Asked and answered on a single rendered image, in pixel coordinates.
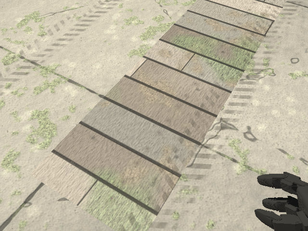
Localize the right robot hand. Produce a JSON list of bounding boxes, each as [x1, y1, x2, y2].
[[254, 171, 308, 231]]

